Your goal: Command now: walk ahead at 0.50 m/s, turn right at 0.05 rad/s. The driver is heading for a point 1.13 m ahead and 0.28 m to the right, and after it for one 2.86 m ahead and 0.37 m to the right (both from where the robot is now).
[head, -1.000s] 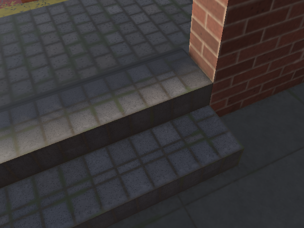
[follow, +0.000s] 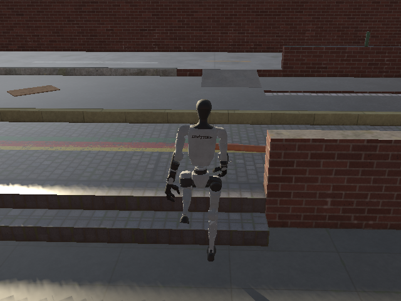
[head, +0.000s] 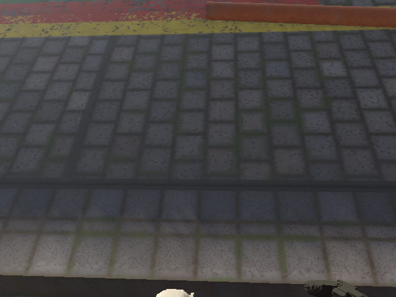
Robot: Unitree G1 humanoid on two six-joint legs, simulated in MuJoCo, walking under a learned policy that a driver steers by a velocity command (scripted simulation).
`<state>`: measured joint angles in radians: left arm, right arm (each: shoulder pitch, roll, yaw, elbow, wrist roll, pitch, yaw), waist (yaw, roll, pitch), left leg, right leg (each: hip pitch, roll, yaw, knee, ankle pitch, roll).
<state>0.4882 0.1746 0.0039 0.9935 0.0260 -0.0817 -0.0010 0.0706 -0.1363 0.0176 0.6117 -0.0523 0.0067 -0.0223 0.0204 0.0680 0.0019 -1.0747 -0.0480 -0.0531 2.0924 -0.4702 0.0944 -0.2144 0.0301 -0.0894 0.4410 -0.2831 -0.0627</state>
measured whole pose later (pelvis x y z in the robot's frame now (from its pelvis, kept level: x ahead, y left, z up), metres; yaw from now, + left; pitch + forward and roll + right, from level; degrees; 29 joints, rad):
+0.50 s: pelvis +0.23 +0.04 +0.14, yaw -14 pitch +2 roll -1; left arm 0.11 0.14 0.04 0.64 0.03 0.00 0.01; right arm 0.46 -0.17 -0.04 1.00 -0.04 -0.11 0.00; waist 0.00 -0.04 -0.06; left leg -0.24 0.05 0.23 0.59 -0.39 0.05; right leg -1.12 0.04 0.08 1.90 -0.07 -0.10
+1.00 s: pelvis +0.51 -0.11 +0.27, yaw -30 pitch +3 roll -1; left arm 0.28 0.25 0.08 0.83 0.03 -0.05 0.00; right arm 0.13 -0.14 -0.02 0.58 -0.04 -0.09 -0.02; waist -0.03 -0.02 -0.04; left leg -0.83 0.07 -0.10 1.70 -0.18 0.04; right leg -0.44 0.19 -0.07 0.75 -0.36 -0.17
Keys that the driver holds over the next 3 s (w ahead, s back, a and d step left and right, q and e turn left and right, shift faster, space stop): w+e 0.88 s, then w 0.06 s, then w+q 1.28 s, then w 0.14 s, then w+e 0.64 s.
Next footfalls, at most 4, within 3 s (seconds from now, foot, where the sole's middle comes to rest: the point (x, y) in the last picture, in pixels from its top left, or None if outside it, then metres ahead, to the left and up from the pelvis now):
0.18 left None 0.25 0.11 -0.62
0.76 right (279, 232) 0.55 -0.15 -0.47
1.36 left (279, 138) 0.89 -0.19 -0.47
1.84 right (335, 82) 1.16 -0.43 -0.47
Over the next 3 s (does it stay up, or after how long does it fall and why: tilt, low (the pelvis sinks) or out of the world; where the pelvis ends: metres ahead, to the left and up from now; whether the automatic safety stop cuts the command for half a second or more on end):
stays up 1.62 -0.26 0.32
